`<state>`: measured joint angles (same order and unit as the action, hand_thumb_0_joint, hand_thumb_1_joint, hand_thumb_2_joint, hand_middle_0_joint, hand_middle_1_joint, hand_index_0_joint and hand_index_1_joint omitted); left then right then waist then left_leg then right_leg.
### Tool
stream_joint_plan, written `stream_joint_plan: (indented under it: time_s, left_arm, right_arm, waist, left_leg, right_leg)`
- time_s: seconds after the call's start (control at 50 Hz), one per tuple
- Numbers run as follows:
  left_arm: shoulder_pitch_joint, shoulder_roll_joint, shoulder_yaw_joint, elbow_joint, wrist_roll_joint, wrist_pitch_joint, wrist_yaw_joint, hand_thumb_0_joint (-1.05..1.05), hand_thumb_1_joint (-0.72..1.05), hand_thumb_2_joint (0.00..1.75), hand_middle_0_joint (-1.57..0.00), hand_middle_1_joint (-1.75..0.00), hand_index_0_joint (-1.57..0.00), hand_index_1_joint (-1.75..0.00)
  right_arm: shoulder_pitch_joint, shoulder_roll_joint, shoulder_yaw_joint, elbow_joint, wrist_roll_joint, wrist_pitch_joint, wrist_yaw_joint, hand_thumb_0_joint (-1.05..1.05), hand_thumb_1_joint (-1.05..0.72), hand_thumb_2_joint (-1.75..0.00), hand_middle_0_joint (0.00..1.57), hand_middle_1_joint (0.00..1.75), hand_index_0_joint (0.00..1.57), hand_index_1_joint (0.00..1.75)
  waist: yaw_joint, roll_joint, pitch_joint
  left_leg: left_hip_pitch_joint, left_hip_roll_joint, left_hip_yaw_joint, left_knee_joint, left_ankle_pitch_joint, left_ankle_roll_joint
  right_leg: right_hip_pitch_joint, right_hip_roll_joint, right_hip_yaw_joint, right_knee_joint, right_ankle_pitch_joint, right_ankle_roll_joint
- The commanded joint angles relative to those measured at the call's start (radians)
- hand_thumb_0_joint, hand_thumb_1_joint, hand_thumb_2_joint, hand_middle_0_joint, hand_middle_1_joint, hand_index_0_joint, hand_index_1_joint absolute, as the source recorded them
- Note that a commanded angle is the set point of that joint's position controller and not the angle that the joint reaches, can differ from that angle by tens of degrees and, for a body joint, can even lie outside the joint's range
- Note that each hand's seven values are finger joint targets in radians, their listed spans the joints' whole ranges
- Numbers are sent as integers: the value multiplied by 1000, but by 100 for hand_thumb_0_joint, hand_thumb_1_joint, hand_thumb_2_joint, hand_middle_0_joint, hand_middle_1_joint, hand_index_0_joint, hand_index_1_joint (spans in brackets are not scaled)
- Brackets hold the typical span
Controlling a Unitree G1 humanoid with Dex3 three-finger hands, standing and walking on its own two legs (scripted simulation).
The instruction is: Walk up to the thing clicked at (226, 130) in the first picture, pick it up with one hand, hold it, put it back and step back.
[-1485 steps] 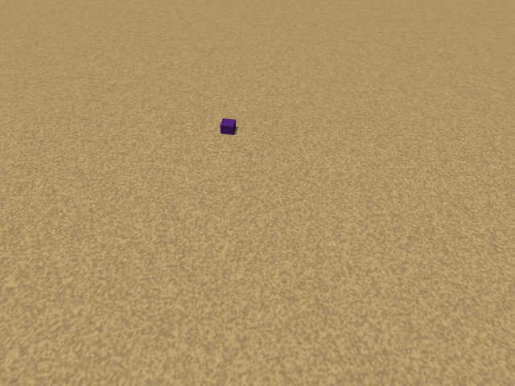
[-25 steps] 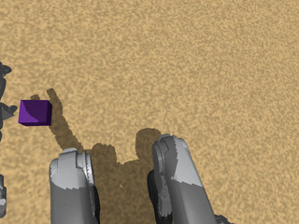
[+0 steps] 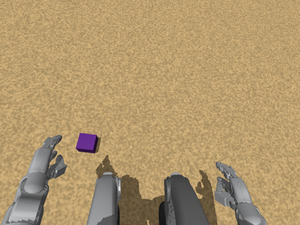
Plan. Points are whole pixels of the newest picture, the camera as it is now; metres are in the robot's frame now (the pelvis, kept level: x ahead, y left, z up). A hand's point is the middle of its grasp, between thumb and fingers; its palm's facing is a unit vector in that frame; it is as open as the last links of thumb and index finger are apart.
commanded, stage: home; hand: left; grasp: from above
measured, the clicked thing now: (87, 143) +0.49 +0.27 -0.52
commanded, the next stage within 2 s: none
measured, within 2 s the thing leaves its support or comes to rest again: neither
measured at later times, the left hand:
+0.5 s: hand (40, 185) +0.23 +0.19 +0.10, palm faces +0.11 -0.97 -0.20, open 7.4 cm
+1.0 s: hand (35, 197) +0.21 +0.19 +0.11, palm faces +0.11 -0.97 -0.19, open 7.4 cm
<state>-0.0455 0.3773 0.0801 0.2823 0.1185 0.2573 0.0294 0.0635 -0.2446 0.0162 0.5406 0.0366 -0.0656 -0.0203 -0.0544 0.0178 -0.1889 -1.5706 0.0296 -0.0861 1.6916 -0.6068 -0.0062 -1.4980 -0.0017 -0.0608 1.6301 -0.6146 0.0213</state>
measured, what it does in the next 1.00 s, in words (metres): rises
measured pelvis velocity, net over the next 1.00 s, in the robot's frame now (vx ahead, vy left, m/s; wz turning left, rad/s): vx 0.06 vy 0.00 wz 0.07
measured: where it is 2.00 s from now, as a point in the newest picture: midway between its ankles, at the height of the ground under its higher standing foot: outside the picture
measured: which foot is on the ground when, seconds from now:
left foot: down 0.00-1.00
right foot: down 0.00-1.00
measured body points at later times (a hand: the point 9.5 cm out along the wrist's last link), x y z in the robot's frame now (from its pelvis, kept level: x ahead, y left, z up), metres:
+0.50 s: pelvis +0.06 +0.00 +0.15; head +0.08 +0.02 +0.60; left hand +0.22 +0.24 +0.11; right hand +0.21 -0.24 +0.08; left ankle +0.07 +0.12 -0.52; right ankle +0.07 -0.14 -0.52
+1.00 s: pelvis +0.06 +0.00 +0.16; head +0.07 +0.01 +0.61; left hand +0.20 +0.24 +0.13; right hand +0.24 -0.23 +0.10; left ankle +0.07 +0.12 -0.52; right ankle +0.07 -0.14 -0.52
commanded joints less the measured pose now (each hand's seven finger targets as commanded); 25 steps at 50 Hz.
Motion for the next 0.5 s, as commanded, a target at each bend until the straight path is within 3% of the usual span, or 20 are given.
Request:
stream_joint_plan:
  time_s: [0.0, 0.02, 0.08, 0.1, 0.18, 0.38, 0.48]
  left_arm:
    - [-55, 122, 80, -251, -76, 9, 45, 0, 90, 90, -20, -30, -20, -30]
    - [-30, 94, 68, -272, -90, 22, 47, 0, 90, 90, -20, -30, -20, -30]
    - [23, 68, 83, -304, -129, 52, 55, 0, 90, 90, -20, -30, -20, -30]
    - [75, 40, 67, -305, -139, 63, 53, 0, 90, 90, -20, -30, -20, -30]
    - [188, 14, 72, -353, -174, 92, 52, 0, 90, 90, -20, -30, -20, -30]
    - [465, -52, 29, -540, -186, 138, 41, 0, 90, 90, -20, -30, -20, -30]
    - [514, -64, 13, -592, -181, 155, 28, 0, 90, 90, -20, -30, -20, -30]
  right_arm:
    - [71, -139, -51, -100, 3, -57, -49, 0, -90, -90, 20, 30, 20, 30]
    - [80, -130, -44, -107, 5, -63, -58, 0, -90, -90, 20, 30, 20, 30]
    - [99, -125, -35, -98, 5, -84, -86, 0, -90, -90, 20, 30, 20, 30]
    - [105, -120, -30, -99, 4, -91, -96, 0, -90, -90, 20, 30, 20, 30]
    - [133, -103, -15, -112, 1, -115, -131, 0, -90, -90, 20, 30, 20, 30]
    - [191, -78, -17, -165, -11, -161, -171, 0, -90, -90, 20, 30, 20, 30]
    - [180, -81, -20, -176, -17, -185, -180, 0, -90, -90, 20, 30, 20, 30]
  waist:
    - [-35, 106, -385]
    - [-37, 108, -370]
    - [-27, 122, -359]
    - [-32, 117, -338]
    - [-20, 97, -282]
    - [-2, 79, -158]
    - [-2, 49, -61]
  left_leg:
    - [494, -7, -7, -385, 36, 26]
    - [526, -7, -9, -415, 45, 25]
    - [635, -1, -19, -490, 123, 15]
    - [665, 1, -23, -515, 156, 13]
    - [733, -10, 5, -592, 240, 17]
    - [931, -20, 33, -778, 374, 11]
    - [943, -21, 28, -841, 299, 18]
  right_leg:
    - [336, 16, 30, -355, 95, -41]
    - [365, 17, 30, -385, 102, -42]
    - [440, 14, 24, -440, 164, -42]
    - [463, 16, 18, -459, 190, -41]
    - [612, 19, 16, -567, 262, -36]
    - [841, 33, -9, -769, 368, -31]
    - [855, 34, -16, -834, 300, -27]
